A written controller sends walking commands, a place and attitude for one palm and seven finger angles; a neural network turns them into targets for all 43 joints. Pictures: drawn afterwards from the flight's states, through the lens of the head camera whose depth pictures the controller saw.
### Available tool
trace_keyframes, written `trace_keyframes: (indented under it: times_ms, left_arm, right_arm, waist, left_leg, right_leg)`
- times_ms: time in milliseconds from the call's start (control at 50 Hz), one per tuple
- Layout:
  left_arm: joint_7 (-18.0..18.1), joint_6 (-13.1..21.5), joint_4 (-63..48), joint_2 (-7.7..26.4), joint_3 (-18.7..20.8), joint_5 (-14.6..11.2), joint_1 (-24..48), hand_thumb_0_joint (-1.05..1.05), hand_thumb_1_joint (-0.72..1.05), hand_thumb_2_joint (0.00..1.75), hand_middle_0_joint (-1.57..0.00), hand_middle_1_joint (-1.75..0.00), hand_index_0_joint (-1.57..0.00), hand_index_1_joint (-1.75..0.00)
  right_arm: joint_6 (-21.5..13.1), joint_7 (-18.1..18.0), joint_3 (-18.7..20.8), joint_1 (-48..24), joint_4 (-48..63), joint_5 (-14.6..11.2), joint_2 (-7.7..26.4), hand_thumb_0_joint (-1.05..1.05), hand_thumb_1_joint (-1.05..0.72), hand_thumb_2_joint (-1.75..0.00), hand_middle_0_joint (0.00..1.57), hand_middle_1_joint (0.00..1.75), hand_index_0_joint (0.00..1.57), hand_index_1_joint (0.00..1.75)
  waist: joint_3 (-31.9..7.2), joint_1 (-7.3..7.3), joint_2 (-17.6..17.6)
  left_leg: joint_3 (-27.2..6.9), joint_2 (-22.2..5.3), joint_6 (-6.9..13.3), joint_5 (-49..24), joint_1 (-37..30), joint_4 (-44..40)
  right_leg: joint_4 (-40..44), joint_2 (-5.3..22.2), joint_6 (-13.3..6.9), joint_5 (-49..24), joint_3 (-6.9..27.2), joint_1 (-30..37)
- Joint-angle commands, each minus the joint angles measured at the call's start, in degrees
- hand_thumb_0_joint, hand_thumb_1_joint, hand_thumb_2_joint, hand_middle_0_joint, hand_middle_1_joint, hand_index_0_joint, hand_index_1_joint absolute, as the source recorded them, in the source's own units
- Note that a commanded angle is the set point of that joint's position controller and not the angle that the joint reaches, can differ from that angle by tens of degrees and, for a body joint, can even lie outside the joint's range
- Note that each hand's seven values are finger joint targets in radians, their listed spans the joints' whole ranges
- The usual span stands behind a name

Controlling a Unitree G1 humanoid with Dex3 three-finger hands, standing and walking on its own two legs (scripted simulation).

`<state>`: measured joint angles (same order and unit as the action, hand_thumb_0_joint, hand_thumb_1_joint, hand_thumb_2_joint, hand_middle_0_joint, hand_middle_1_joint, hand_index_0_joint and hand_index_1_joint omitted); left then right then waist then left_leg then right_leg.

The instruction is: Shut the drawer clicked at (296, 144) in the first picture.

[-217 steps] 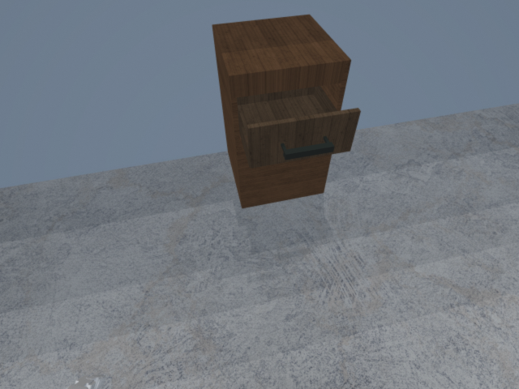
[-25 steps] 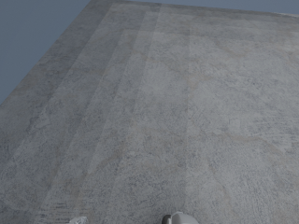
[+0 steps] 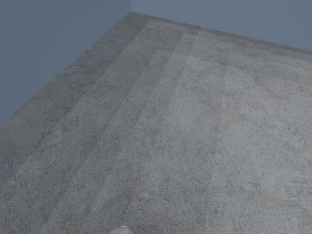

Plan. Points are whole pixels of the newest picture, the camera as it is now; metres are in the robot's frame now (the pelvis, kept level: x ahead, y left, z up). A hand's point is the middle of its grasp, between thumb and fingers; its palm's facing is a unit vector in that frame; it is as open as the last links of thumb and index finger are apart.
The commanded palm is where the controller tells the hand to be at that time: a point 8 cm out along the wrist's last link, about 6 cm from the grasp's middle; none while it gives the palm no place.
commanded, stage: turn to face it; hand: left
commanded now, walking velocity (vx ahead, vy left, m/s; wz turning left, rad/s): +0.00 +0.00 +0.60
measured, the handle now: out of the picture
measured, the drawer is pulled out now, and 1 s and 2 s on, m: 0.18 0.18 0.18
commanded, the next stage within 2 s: none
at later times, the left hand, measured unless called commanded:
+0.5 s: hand out of the picture +0.08 +0.18 -0.13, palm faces +0.30 -0.91 -0.27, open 7.3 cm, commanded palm none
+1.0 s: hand out of the picture -0.03 +0.22 -0.15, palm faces +0.58 -0.77 -0.27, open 7.4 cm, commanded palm none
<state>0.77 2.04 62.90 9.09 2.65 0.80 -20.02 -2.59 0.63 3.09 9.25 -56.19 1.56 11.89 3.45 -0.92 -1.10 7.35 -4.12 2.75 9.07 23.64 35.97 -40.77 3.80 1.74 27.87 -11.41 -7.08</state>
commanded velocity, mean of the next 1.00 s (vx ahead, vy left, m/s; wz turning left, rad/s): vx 0.00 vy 0.00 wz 0.60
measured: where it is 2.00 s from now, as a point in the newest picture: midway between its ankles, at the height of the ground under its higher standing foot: outside the picture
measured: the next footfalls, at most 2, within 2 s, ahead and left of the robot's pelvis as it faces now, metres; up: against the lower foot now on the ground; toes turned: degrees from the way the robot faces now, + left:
right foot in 0.42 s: +0.11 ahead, -0.15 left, +0.00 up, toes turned +11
left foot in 0.80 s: +0.03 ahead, +0.12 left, +0.00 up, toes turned +33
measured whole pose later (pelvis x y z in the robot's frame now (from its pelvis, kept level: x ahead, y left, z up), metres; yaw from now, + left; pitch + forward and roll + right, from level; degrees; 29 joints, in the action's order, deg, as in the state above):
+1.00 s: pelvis +0.03 +0.00 +0.01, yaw +34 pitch +0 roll -1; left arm 0.6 -3.7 52.1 16.0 5.0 0.8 -11.1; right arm 1.2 0.3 3.1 7.0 -51.2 1.0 12.7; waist 6.0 -0.7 -1.9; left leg 0.0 0.6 1.6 14.3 17.1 31.5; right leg -60.2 6.1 5.6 24.4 -1.5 -27.3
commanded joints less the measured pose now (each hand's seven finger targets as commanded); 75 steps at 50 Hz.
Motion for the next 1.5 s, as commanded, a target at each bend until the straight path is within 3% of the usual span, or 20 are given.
trace_keyframes:
  times_ms: [0,80,220,340,360,400,440,500,640,720,740,780,900,1060,1120,1140,1160,1180,1260,1480]
  left_arm:
    - [0.9,0.0,-7.6,5.6,1.7,-0.1,3.2,0.0,0.9,0.9,-0.2,-0.3,-0.2,-0.3]
    - [0.1,-2.2,-6.7,4.8,2.2,0.1,0.8,0.0,0.9,0.9,-0.2,-0.3,-0.2,-0.3]
    - [0.6,-3.5,-11.5,5.4,2.9,0.2,5.4,0.0,0.9,0.9,-0.2,-0.3,-0.2,-0.3]
    - [0.9,-2.8,-13.4,6.4,3.0,-0.2,2.7,0.0,0.9,0.9,-0.2,-0.3,-0.2,-0.3]
    - [1.1,-2.4,-13.1,7.3,3.3,-0.2,-0.1,0.0,0.9,0.9,-0.2,-0.3,-0.2,-0.3]
    - [1.7,-1.8,-14.9,16.5,4.6,1.2,0.2,0.0,0.9,0.9,-0.2,-0.3,-0.2,-0.3]
    - [2.0,-1.8,-17.3,14.6,4.1,0.6,7.3,0.0,0.9,0.9,-0.2,-0.3,-0.2,-0.3]
    - [1.5,-1.0,-17.6,10.8,2.6,0.7,10.2,0.0,0.9,0.9,-0.2,-0.3,-0.2,-0.3]
    - [1.0,-1.9,-14.7,14.8,3.4,1.0,2.2,0.0,0.9,0.9,-0.2,-0.3,-0.2,-0.3]
    - [0.8,-2.4,-14.5,16.4,4.3,0.6,3.1,0.0,0.9,0.9,-0.2,-0.3,-0.2,-0.3]
    - [0.6,-2.5,-14.6,15.9,4.1,0.2,3.5,0.0,0.9,0.9,-0.2,-0.3,-0.2,-0.3]
    - [0.2,-2.8,-19.2,10.0,2.5,0.0,7.5,0.0,0.9,0.9,-0.2,-0.3,-0.2,-0.3]
    - [-0.2,-4.0,-15.2,10.1,3.2,0.1,8.0,0.0,0.9,0.9,-0.2,-0.3,-0.2,-0.3]
    - [0.3,-3.5,-17.4,9.3,2.6,-0.3,8.6,0.0,0.9,0.9,-0.2,-0.3,-0.2,-0.3]
    - [0.6,-2.6,-16.6,10.2,2.9,-0.4,3.3,0.0,0.9,0.9,-0.2,-0.3,-0.2,-0.3]
    - [0.9,-2.0,-16.6,13.0,3.4,0.0,1.3,0.0,0.9,0.9,-0.2,-0.3,-0.2,-0.3]
    - [1.4,-1.4,-17.2,18.4,4.4,1.1,0.8,0.0,0.9,0.9,-0.2,-0.3,-0.2,-0.3]
    - [1.2,-2.0,-18.2,19.5,3.8,0.6,2.2,0.0,0.9,0.9,-0.2,-0.3,-0.2,-0.3]
    - [1.3,-1.3,-19.9,12.3,2.3,0.5,11.0,0.0,0.9,0.9,-0.2,-0.3,-0.2,-0.3]
    - [1.0,-2.4,-15.5,17.0,3.9,1.1,3.0,0.0,0.9,0.9,-0.2,-0.3,-0.2,-0.3]
  right_arm:
    - [0.6,-1.9,2.2,13.7,-0.2,-0.5,12.5,0.0,-0.9,-0.9,0.2,0.3,0.2,0.3]
    - [0.7,-1.7,1.5,2.1,3.4,-0.6,8.4,0.0,-0.9,-0.9,0.2,0.3,0.2,0.3]
    - [2.7,-1.1,3.6,2.8,4.7,-0.1,9.9,0.0,-0.9,-0.9,0.2,0.3,0.2,0.3]
    - [3.8,-0.8,4.8,0.5,6.8,-0.1,10.8,0.0,-0.9,-0.9,0.2,0.3,0.2,0.3]
    - [3.9,-0.7,4.8,-0.5,7.5,-0.4,9.9,0.0,-0.9,-0.9,0.2,0.3,0.2,0.3]
    - [3.8,-0.1,3.8,-0.9,10.4,-0.9,3.4,0.0,-0.9,-0.9,0.2,0.3,0.2,0.3]
    - [4.9,0.3,4.6,-1.1,10.0,-0.2,6.5,0.0,-0.9,-0.9,0.2,0.3,0.2,0.3]
    - [5.0,1.0,3.8,1.6,7.7,-0.4,5.5,0.0,-0.9,-0.9,0.2,0.3,0.2,0.3]
    - [4.9,1.3,2.2,-6.5,9.8,-0.9,4.6,0.0,-0.9,-0.9,0.2,0.3,0.2,0.3]
    - [4.1,1.0,2.4,-2.6,9.1,-0.8,6.7,0.0,-0.9,-0.9,0.2,0.3,0.2,0.3]
    - [3.7,1.0,3.1,1.4,8.3,-0.6,9.1,0.0,-0.9,-0.9,0.2,0.3,0.2,0.3]
    - [3.3,0.3,5.7,10.9,6.4,-1.0,20.2,0.0,-0.9,-0.9,0.2,0.3,0.2,0.3]
    - [2.8,-1.1,3.4,-1.4,8.3,-0.4,12.8,0.0,-0.9,-0.9,0.2,0.3,0.2,0.3]
    - [3.8,-0.8,4.4,-1.1,8.7,-0.2,13.6,0.0,-0.9,-0.9,0.2,0.3,0.2,0.3]
    - [4.3,-0.6,4.6,-3.4,9.7,-0.6,12.8,0.0,-0.9,-0.9,0.2,0.3,0.2,0.3]
    - [4.2,-0.3,4.2,-3.1,10.1,-1.0,10.6,0.0,-0.9,-0.9,0.2,0.3,0.2,0.3]
    - [4.1,0.0,3.5,-1.4,11.4,-1.4,5.9,0.0,-0.9,-0.9,0.2,0.3,0.2,0.3]
    - [4.2,0.0,4.0,-1.8,11.9,-0.5,8.1,0.0,-0.9,-0.9,0.2,0.3,0.2,0.3]
    - [5.3,1.3,3.8,0.3,7.8,-0.3,7.7,0.0,-0.9,-0.9,0.2,0.3,0.2,0.3]
    - [4.7,1.3,1.9,-4.9,9.0,-1.2,5.5,0.0,-0.9,-0.9,0.2,0.3,0.2,0.3]
  waist:
    - [-10.8,4.98,12.9]
    - [-6.8,-0.04,8.9]
    - [-5.8,1.86,7.5]
    - [-7.0,0.03,9.0]
    - [-8.3,-1.46,7.4]
    - [-4.7,-2.54,-17.8]
    - [-2.4,0.58,-11.3]
    - [-0.3,2.41,-8.7]
    - [-2.6,-2.51,-11.8]
    - [-6.5,-0.51,-11.3]
    - [-9.0,1.91,-5.7]
    - [-13.8,6.81,19.1]
    - [-5.4,1.4,9.9]
    - [-6.4,1.65,10.4]
    - [-6.6,-1.14,9.1]
    - [-7.0,-2.29,2.1]
    - [-7.0,-2.28,-16.8]
    - [-6.2,-1.98,-13.9]
    - [-1.8,2.36,-8.2]
    - [-5.1,-2.06,-12.1]
  left_leg:
    - [-28.4,-20.8,12.0,-29.9,-22.9,-13.8]
    - [-16.6,-11.4,6.0,-11.7,-6.9,-18.8]
    - [-23.8,-9.8,7.0,5.9,-6.3,-21.0]
    - [-27.7,-6.3,5.4,1.5,-3.7,-16.3]
    - [-25.9,-4.3,3.2,2.2,-0.4,-13.0]
    - [-8.3,9.0,-5.4,21.5,17.6,11.5]
    - [-11.0,4.7,-4.6,19.7,12.6,28.3]
    - [-7.6,2.4,-6.5,12.9,12.4,32.2]
    - [-1.6,2.9,-6.7,15.9,5.0,12.5]
    - [1.1,4.3,-5.3,7.7,-6.5,-4.4]
    - [-1.3,2.7,-4.2,-1.7,-16.5,-11.3]
    - [-29.0,-21.6,10.1,-43.3,-30.7,-12.0]
    - [-18.4,-8.7,5.5,-17.8,-12.9,-15.4]
    - [-25.9,-7.7,6.7,-12.7,-11.1,-14.2]
    - [-26.3,-4.6,4.1,-8.4,-3.6,-9.3]
    - [-24.3,-1.3,1.2,-1.2,2.5,-3.3]
    - [-12.4,8.4,-4.3,18.2,12.6,11.4]
    - [-12.1,7.2,-4.7,25.5,11.5,22.8]
    - [-9.9,3.0,-6.1,12.9,9.6,35.3]
    - [-1.2,3.3,-6.0,16.8,-1.1,6.6]
  right_leg:
    - [-34.9,0.7,0.8,5.6,10.2,-26.1]
    - [-26.2,2.3,2.2,-4.7,10.3,-18.6]
    - [-12.5,0.2,2.6,-4.2,10.0,-18.4]
    - [6.4,-3.1,1.4,-7.5,9.3,-6.6]
    - [15.8,-2.0,0.8,-11.8,9.4,0.2]
    - [29.9,23.2,-8.7,-8.4,33.5,5.9]
    - [28.7,22.0,-9.7,-10.6,28.3,-7.3]
    - [22.1,15.2,-7.7,-30.1,12.3,-4.0]
    - [16.8,16.3,-7.5,-42.4,7.0,3.2]
    - [7.8,16.0,-4.4,-44.4,3.1,3.0]
    - [-0.7,15.1,-1.9,-40.0,1.5,-2.7]
    - [-24.1,4.1,4.2,12.0,4.3,-27.4]
    - [-22.9,2.8,3.9,-4.5,10.5,-22.5]
    - [-4.1,-1.5,3.0,-3.7,10.4,-14.3]
    - [10.6,-2.5,2.3,-12.6,9.2,-2.4]
    - [19.8,2.3,1.3,-14.1,14.0,4.3]
    - [26.5,19.3,-4.6,-15.6,31.7,8.7]
    - [26.3,25.0,-9.5,-17.1,32.3,0.7]
    - [22.8,14.6,-7.5,-24.0,15.7,-4.9]
    - [16.1,18.2,-8.2,-35.7,7.2,1.8]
